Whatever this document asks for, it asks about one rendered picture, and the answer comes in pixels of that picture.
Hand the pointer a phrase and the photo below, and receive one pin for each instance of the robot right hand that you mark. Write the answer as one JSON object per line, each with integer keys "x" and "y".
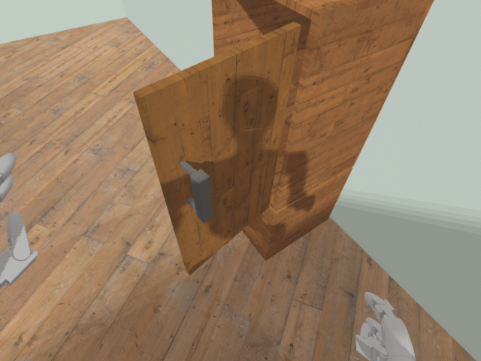
{"x": 390, "y": 339}

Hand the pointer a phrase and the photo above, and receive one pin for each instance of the cupboard door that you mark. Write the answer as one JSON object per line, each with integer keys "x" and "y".
{"x": 224, "y": 116}

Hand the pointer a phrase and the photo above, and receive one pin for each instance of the handle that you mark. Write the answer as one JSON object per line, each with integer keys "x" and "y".
{"x": 202, "y": 202}

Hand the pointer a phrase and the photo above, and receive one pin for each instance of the robot left hand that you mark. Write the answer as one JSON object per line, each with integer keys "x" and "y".
{"x": 15, "y": 261}

